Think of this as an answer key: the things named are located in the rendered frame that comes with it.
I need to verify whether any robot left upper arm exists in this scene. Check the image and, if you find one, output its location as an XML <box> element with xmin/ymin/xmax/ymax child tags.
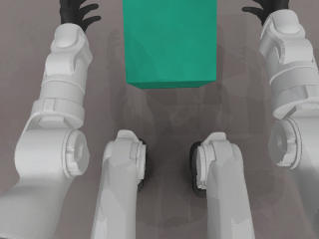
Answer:
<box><xmin>0</xmin><ymin>127</ymin><xmax>90</xmax><ymax>239</ymax></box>

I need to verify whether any carton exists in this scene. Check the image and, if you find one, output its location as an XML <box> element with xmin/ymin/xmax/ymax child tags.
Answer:
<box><xmin>123</xmin><ymin>0</ymin><xmax>217</xmax><ymax>89</ymax></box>

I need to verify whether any right robot shin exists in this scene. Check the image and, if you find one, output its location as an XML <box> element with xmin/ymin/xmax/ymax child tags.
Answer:
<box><xmin>196</xmin><ymin>131</ymin><xmax>243</xmax><ymax>189</ymax></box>

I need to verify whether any robot left hand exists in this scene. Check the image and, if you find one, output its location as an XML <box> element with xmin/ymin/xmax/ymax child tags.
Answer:
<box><xmin>59</xmin><ymin>0</ymin><xmax>102</xmax><ymax>34</ymax></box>

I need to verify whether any robot right upper arm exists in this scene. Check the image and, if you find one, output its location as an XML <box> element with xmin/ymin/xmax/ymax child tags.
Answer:
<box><xmin>267</xmin><ymin>117</ymin><xmax>319</xmax><ymax>239</ymax></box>

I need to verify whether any right robot forearm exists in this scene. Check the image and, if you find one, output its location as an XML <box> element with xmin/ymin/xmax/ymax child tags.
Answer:
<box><xmin>258</xmin><ymin>9</ymin><xmax>319</xmax><ymax>120</ymax></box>

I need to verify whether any right robot foot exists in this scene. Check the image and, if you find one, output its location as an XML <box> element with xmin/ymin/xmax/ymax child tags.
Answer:
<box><xmin>189</xmin><ymin>141</ymin><xmax>207</xmax><ymax>198</ymax></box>

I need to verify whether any left robot forearm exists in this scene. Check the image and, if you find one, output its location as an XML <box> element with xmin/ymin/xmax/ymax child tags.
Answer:
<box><xmin>14</xmin><ymin>23</ymin><xmax>93</xmax><ymax>172</ymax></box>

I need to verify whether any robot right hand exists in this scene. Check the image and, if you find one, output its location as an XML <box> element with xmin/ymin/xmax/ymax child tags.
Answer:
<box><xmin>241</xmin><ymin>0</ymin><xmax>289</xmax><ymax>27</ymax></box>

